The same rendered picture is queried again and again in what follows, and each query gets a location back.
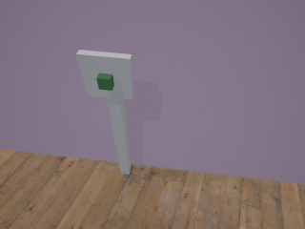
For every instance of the panel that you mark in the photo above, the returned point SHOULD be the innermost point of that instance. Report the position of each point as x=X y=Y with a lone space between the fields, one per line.
x=91 y=64

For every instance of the button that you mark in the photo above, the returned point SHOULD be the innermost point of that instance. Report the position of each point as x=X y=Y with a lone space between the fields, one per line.
x=105 y=81

